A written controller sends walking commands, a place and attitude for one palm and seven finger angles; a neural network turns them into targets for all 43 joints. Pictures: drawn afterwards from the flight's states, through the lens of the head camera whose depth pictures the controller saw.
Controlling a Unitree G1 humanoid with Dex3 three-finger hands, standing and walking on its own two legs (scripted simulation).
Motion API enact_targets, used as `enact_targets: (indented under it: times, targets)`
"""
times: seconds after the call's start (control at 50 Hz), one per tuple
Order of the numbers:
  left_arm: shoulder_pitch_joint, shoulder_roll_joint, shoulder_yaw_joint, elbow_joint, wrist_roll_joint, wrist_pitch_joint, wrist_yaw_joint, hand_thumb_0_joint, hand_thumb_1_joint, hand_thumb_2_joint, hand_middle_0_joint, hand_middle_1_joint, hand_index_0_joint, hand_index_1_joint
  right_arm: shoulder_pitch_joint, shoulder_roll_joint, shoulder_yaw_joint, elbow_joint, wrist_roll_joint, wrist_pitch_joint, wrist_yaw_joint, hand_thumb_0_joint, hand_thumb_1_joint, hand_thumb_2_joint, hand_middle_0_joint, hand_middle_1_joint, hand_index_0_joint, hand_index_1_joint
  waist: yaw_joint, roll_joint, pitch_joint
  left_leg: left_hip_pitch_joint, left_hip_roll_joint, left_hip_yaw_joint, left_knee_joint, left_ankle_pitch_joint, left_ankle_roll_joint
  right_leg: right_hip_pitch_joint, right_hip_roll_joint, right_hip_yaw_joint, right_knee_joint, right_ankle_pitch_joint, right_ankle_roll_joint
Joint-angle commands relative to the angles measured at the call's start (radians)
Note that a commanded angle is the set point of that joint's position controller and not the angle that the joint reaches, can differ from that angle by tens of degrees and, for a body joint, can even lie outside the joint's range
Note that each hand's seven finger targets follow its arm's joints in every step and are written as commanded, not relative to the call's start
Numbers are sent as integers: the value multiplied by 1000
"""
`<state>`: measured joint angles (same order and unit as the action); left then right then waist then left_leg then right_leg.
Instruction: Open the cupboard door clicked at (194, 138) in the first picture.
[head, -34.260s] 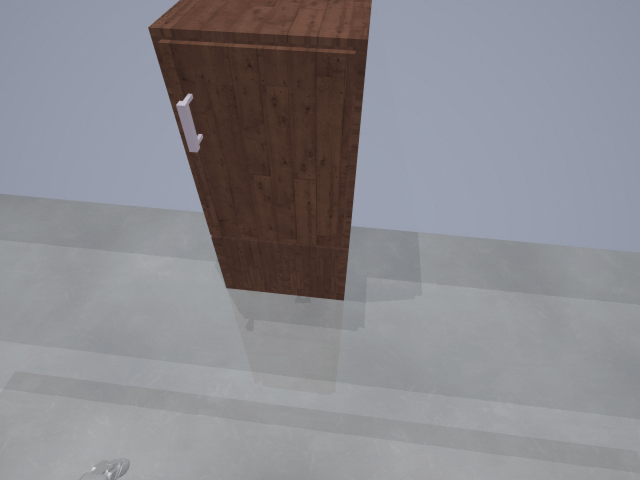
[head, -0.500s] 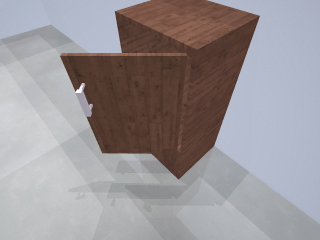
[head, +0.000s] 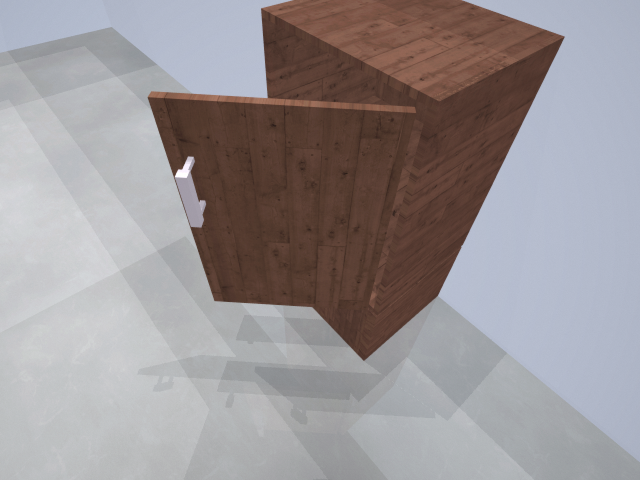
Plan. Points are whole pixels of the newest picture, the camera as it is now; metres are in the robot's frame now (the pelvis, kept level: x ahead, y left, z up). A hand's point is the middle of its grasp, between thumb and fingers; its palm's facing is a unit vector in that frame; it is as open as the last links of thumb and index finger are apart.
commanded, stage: shuffle to correct the standing spot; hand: left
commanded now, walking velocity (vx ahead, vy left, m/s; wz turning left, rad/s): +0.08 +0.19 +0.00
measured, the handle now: (193, 192) +0.56 +0.29 -0.01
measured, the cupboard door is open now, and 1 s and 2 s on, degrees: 46 46 46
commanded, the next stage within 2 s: come to a stop and stand still in 0.36 s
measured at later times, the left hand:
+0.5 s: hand out of the picture +0.03 +0.24 -0.16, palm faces +0.08 -0.97 -0.25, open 7.3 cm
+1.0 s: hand out of the picture +0.09 +0.26 -0.17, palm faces -0.01 -0.98 -0.22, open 7.4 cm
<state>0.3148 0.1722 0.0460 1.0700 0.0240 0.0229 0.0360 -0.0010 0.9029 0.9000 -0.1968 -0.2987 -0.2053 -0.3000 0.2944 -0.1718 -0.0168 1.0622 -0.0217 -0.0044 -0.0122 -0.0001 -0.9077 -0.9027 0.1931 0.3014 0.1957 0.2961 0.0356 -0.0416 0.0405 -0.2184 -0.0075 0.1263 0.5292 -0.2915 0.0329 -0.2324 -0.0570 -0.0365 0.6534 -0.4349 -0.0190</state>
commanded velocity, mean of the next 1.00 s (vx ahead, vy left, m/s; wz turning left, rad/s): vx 0.01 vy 0.01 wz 0.00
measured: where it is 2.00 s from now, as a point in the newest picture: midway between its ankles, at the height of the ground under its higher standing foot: outside the picture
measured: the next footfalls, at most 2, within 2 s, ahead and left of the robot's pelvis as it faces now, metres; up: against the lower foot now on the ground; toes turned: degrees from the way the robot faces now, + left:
right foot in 0.24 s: +0.04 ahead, -0.08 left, +0.00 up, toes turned -9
left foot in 0.60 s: +0.13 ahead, +0.22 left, +0.00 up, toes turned +5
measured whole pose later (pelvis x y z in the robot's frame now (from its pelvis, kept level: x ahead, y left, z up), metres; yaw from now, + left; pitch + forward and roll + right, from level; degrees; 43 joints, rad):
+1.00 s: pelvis +0.03 +0.08 +0.00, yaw -2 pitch +1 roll +1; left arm 0.21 0.17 0.05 0.99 0.02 0.03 0.01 0.00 0.91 0.90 -0.19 -0.30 -0.20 -0.30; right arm 0.23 -0.18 -0.05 1.01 -0.03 0.02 -0.02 0.00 -0.91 -0.90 0.20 0.30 0.20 0.30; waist -0.02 0.00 0.04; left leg -0.35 0.07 0.10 0.52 -0.17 -0.02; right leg -0.23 -0.02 -0.06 0.56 -0.35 -0.01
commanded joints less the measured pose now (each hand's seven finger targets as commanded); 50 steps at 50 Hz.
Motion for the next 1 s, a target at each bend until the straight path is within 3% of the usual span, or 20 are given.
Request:
enact_targets:
  times: [0.0,0.12,0.18,0.2,0.22,0.24,0.36,0.48,0.52,0.54,0.56,0.58,0.62,0.64,0.7,0.84,0.92,0.94,0.96,0.98]
  targets:
    - [-74,57,10,-108,8,-8,-2,0,900,900,-200,-300,-200,-300,112,-119,-21,-47,-3,-5,-14,0,-900,-900,200,300,200,300,-55,217,70,42,303,-347,-290,136,203,-300,-11,-18,352,-156,-24]
    - [-8,14,-2,-89,5,-13,-6,0,900,900,-200,-300,-200,-300,45,-119,-19,-83,-9,-5,-14,0,-900,-900,200,300,200,300,-11,136,-22,17,220,-188,-190,375,174,-115,-6,-76,119,-25,-7]
    - [76,46,8,-70,7,-29,4,0,900,900,-200,-300,-200,-300,41,-110,-22,-88,2,-2,-10,0,-900,-900,200,300,200,300,33,39,-56,-86,171,-135,-61,234,100,111,-49,-42,-178,215,-6]
    - [124,116,21,-60,15,-40,14,0,900,900,-200,-300,-200,-300,36,-80,-22,-101,12,-3,-4,0,-900,-900,200,300,200,300,51,-153,-73,-222,82,-55,86,50,33,234,-233,193,-265,298,-66]
    - [162,203,44,-61,12,-44,19,0,900,900,-200,-300,-200,-300,6,-64,-22,-132,5,1,0,0,-900,-900,200,300,200,300,59,-285,-43,-386,-9,-12,276,-242,-28,286,-453,450,-341,552,-178]
    - [179,204,41,-61,4,-47,21,0,900,900,-200,-300,-200,-300,-15,-90,-31,-134,-5,11,-4,0,-900,-900,200,300,200,300,57,-154,-39,-376,23,-100,431,-297,-41,222,-498,441,-352,626,-246]
    - [40,166,40,-97,9,-58,19,0,900,900,-200,-300,-200,-300,-52,-46,-31,-125,1,33,27,0,-900,-900,200,300,200,300,-2,-121,-8,-368,51,-93,515,-75,-72,103,-292,98,-295,723,-148]
    - [8,214,54,-112,19,-37,4,0,900,900,-200,-300,-200,-300,-95,-37,-31,-153,14,23,31,0,-900,-900,200,300,200,300,3,-185,-4,-163,13,-14,198,-11,-75,-14,-243,44,-257,514,-99]
    - [-6,193,47,-114,18,-23,3,0,900,900,-200,-300,-200,-300,-7,-40,-35,-123,12,6,21,0,-900,-900,200,300,200,300,-41,-158,-39,21,1,15,0,115,-72,-63,-188,1,-146,427,-57]
    - [16,163,37,-110,11,-16,3,0,900,900,-200,-300,-200,-300,45,-85,-38,-104,9,-4,14,0,-900,-900,200,300,200,300,-53,-35,-90,136,43,-16,-76,207,-64,-83,-138,-21,-39,330,-28]
    - [50,98,26,-112,-1,-8,-1,0,900,900,-200,-300,-200,-300,97,-173,-57,-100,2,-17,7,0,-900,-900,200,300,200,300,-67,224,-139,213,235,-253,-103,466,2,-186,-39,-85,106,11,29]
    - [63,61,13,-121,-8,2,4,0,900,900,-200,-300,-200,-300,105,-228,-64,-108,2,-11,-4,0,-900,-900,200,300,200,300,-70,331,-149,122,378,-431,-209,556,103,-194,13,-23,259,-239,42]
    - [37,64,7,-135,-1,-3,4,0,900,900,-200,-300,-200,-300,6,-221,-56,-137,-10,-14,-13,0,-900,-900,200,300,200,300,-45,165,-32,-63,410,-439,-268,284,186,-186,-15,29,363,-176,9]
    - [32,57,10,-100,3,-1,1,0,900,900,-200,-300,-200,-300,-41,-191,-49,-124,-13,-17,-18,0,-900,-900,200,300,200,300,-36,268,-43,-77,368,-405,-275,245,157,-182,-19,55,373,-122,15]
    - [39,75,14,-76,1,9,-21,0,900,900,-200,-300,-200,-300,-72,-140,-34,-119,-11,-10,-25,0,-900,-900,200,300,200,300,-29,251,-24,-68,297,-272,-253,307,120,-182,-3,41,365,-10,27]
    - [-30,56,17,-119,0,21,-33,0,900,900,-200,-300,-200,-300,-13,-181,-65,-95,-17,0,-34,0,-900,-900,200,300,200,300,-64,183,-86,37,335,-279,-232,310,140,-155,19,15,164,-50,28]
    - [17,41,15,-99,-1,3,-29,0,900,900,-200,-300,-200,-300,-20,-171,-69,-85,-13,8,-26,0,-900,-900,200,300,200,300,-38,170,-90,-34,282,-260,-181,203,100,17,45,-25,-128,88,14]
    - [53,46,17,-85,0,-2,-26,0,900,900,-200,-300,-200,-300,-26,-154,-66,-84,-7,9,-22,0,-900,-900,200,300,200,300,-19,137,-96,-93,240,-214,-146,125,63,104,37,-21,-233,178,13]
    - [66,85,21,-83,7,-8,-19,0,900,900,-200,-300,-200,-300,-16,-106,-57,-84,1,11,-18,0,-900,-900,200,300,200,300,-16,10,-82,-185,167,-150,-62,11,12,170,-41,73,-333,180,-8]
    - [56,146,25,-89,11,-14,-13,0,900,900,-200,-300,-200,-300,-41,-42,-39,-102,7,16,-15,0,-900,-900,200,300,200,300,-14,-192,-32,-265,64,-43,58,-121,-43,125,-194,248,-418,158,-61]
